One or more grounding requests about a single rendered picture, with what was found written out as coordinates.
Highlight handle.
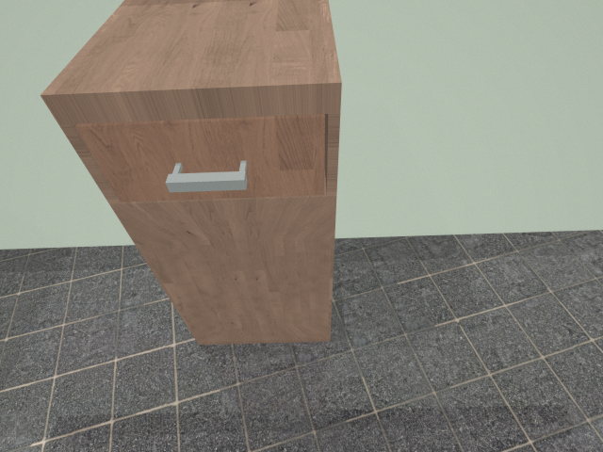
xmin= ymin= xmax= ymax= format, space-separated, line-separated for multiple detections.
xmin=166 ymin=161 xmax=248 ymax=192

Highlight cabinet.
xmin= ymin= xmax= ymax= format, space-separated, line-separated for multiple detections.
xmin=41 ymin=0 xmax=342 ymax=345

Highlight drawer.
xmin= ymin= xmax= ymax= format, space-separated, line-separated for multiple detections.
xmin=75 ymin=114 xmax=325 ymax=202

